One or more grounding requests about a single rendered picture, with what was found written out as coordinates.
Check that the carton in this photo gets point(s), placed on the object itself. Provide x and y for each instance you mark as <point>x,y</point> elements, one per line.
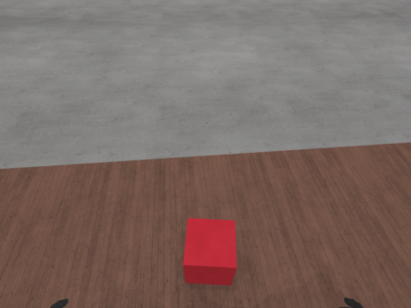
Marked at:
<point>210,251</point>

